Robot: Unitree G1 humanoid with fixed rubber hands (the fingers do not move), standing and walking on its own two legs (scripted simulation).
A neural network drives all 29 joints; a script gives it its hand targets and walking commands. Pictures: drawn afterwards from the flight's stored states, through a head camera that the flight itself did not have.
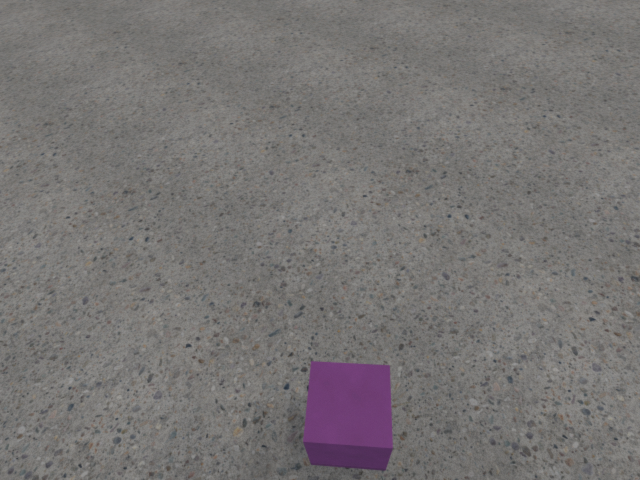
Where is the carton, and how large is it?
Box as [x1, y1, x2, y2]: [303, 361, 392, 470]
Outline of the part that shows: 311,361 303,442 311,464 385,470 392,449 389,365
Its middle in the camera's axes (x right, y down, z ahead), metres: +0.08 +0.48 +1.07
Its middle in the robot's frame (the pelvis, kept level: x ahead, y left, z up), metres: +0.40 +0.00 -0.65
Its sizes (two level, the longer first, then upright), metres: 0.210 0.200 0.250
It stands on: the floor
